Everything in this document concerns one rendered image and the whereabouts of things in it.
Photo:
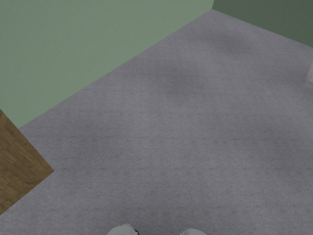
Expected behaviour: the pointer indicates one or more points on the robot left thigh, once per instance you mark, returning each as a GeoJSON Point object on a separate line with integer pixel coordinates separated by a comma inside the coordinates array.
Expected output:
{"type": "Point", "coordinates": [122, 230]}

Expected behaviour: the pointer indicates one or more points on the cabinet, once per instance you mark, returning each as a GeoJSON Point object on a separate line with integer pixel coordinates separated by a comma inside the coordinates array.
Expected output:
{"type": "Point", "coordinates": [21, 166]}

